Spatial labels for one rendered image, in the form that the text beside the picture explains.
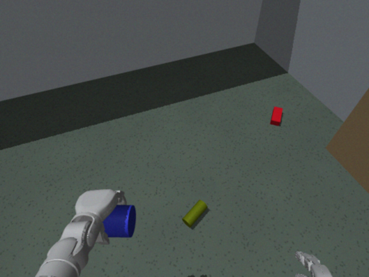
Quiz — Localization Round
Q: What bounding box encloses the left robot arm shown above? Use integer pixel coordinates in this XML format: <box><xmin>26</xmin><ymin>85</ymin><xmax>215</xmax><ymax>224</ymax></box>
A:
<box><xmin>35</xmin><ymin>212</ymin><xmax>102</xmax><ymax>277</ymax></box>

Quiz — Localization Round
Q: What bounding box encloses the right robot hand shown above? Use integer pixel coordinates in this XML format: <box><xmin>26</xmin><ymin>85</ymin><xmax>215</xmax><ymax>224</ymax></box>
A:
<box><xmin>295</xmin><ymin>251</ymin><xmax>333</xmax><ymax>277</ymax></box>

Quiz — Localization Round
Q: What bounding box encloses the left robot hand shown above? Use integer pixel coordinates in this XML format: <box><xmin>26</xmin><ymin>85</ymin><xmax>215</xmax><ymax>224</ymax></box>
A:
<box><xmin>75</xmin><ymin>189</ymin><xmax>127</xmax><ymax>245</ymax></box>

